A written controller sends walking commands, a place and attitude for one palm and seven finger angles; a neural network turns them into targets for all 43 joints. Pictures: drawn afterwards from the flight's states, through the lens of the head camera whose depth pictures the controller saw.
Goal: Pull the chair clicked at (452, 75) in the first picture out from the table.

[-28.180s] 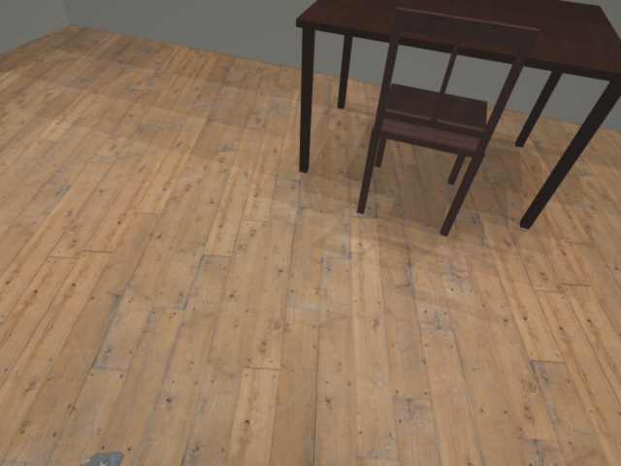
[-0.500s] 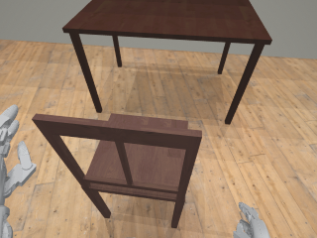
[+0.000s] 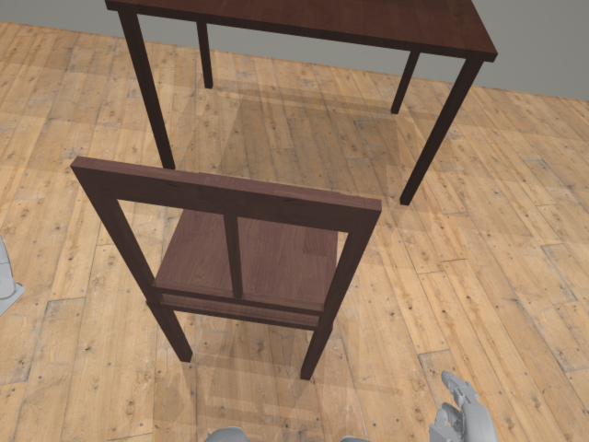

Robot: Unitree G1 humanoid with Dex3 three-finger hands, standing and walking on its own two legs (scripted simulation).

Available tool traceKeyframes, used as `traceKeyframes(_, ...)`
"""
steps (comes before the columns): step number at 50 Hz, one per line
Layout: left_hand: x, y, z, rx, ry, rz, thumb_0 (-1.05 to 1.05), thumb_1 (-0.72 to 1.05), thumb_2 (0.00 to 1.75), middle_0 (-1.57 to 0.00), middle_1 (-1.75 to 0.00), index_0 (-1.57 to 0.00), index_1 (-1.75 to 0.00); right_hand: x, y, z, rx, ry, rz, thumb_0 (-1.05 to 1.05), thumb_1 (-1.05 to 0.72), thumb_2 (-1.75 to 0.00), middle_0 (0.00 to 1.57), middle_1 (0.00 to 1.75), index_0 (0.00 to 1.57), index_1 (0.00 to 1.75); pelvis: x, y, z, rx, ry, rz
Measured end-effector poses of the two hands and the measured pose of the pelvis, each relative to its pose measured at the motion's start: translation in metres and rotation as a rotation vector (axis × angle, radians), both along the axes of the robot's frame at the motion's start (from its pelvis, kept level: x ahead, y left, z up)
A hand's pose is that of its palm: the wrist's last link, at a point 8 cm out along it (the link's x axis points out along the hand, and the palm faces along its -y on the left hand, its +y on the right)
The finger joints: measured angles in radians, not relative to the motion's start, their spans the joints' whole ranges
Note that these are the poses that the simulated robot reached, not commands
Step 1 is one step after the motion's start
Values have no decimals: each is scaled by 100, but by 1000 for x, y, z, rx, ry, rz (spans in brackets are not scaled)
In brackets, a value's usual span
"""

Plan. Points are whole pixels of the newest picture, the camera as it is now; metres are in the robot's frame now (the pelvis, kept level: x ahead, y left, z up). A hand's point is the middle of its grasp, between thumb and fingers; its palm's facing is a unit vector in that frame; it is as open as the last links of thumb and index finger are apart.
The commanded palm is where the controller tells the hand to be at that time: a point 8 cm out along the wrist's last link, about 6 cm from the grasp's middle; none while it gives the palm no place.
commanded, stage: step back with the hand held close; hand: left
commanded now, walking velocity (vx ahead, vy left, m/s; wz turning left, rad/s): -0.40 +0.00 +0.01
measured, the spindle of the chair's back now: (234, 260) +0.41 +0.13 -0.08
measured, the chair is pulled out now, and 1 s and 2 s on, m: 0.63 0.63 0.63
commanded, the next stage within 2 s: stop stepping back and stand still in 0.20 s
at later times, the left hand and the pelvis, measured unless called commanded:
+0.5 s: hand out of the picture +0.07 +0.26 +0.17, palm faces +0.47 -0.77 -0.44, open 7.4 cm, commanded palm +0.01 +0.29 +0.19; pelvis -0.13 -0.02 +0.00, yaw +1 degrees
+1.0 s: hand out of the picture +0.00 +0.27 +0.17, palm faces +0.51 -0.74 -0.43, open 7.5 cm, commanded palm -0.07 +0.29 +0.19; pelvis -0.18 -0.02 +0.01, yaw +5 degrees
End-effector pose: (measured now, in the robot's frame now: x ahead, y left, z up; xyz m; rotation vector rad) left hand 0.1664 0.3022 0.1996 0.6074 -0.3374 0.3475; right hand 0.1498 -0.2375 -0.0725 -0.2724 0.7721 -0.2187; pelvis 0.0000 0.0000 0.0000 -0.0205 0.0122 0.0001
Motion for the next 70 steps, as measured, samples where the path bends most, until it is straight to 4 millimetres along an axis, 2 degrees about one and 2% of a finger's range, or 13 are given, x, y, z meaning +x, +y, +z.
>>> traceKeyframes(6,-22,-8,7,-17,4,-33,2,88,90,-21,-30,-21,-31,-27,12,12,54,-53,34,1,-91,-90,21,30,21,30,-33,-3,10,-40,16,-15)
traceKeyframes(16,-104,-41,12,88,87,-98,2,88,90,-22,-30,-21,-31,-97,-8,-12,83,1,50,1,-91,-90,21,30,21,30,-101,-22,3,-33,-1,-11)
traceKeyframes(20,-127,-29,9,31,59,-19,1,88,90,-22,-30,-22,-31,-128,-22,-5,64,23,-20,1,-91,-90,21,30,21,30,-109,-21,5,24,0,-22)
traceKeyframes(27,-151,-8,-15,-99,10,83,2,88,90,-21,-30,-21,-31,-156,-27,5,31,-67,-49,1,-91,-90,20,30,20,30,-135,-17,1,21,-47,5)
traceKeyframes(35,-190,-34,0,-62,-12,48,2,88,90,-21,-30,-21,-31,-172,-18,10,74,-91,42,1,-91,-90,20,30,20,30,-164,-30,7,-6,-57,44)
traceKeyframes(41,-212,-23,11,-19,-47,71,2,88,90,-22,-30,-21,-31,-182,-21,2,53,-62,60,1,-91,-90,21,30,21,30,-176,-24,3,-5,-65,41)
traceKeyframes(47,-213,1,-9,-102,22,157,1,88,90,-21,-30,-21,-31,-196,-12,3,74,-61,8,1,-91,-90,20,30,20,30,-181,-17,8,-8,-68,53)
traceKeyframes(52,-219,-12,-16,-92,42,142,2,89,90,-21,-30,-21,-31,-197,-3,-3,97,-31,81,1,-91,-90,20,30,20,30,-184,-25,3,6,-39,98)
traceKeyframes(57,-226,-18,-8,-88,38,82,2,88,90,-21,-30,-21,-31,-193,-1,-3,74,7,89,1,-91,-90,21,30,21,30,-181,-16,6,-15,-48,74)
traceKeyframes(63,-211,7,2,-48,18,110,2,88,90,-22,-30,-21,-31,-176,6,11,63,-68,57,1,-91,-90,21,30,21,30,-177,-6,11,14,-48,53)
traceKeyframes(64,-204,12,-5,-45,56,122,1,88,90,-21,-30,-21,-31,-173,8,10,74,-76,76,1,-91,-90,20,30,20,30,-177,-4,11,10,-34,60)
traceKeyframes(66,-189,22,-46,-122,232,162,1,89,90,-21,-30,-21,-31,-168,10,-1,101,-37,113,1,-91,-90,20,30,20,30,-181,-1,9,11,-10,74)
traceKeyframes(70,-193,3,-175,-378,725,231,1,90,90,-20,-30,-19,-30,-175,16,-27,146,80,134,1,-91,-90,20,30,20,30,-188,-1,5,16,0,78)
